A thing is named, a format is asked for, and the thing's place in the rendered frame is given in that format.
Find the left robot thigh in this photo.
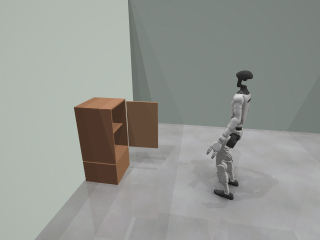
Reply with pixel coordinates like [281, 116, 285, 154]
[215, 134, 237, 170]

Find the left robot upper arm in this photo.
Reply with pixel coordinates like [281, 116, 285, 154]
[233, 94, 244, 125]

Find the cupboard door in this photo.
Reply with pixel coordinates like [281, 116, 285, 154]
[126, 101, 158, 149]

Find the left robot hand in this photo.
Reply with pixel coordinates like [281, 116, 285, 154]
[206, 141, 222, 159]

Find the right robot foot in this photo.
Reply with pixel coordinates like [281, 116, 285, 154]
[228, 178, 239, 187]

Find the robot left forearm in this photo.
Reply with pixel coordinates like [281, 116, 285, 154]
[217, 118, 238, 144]

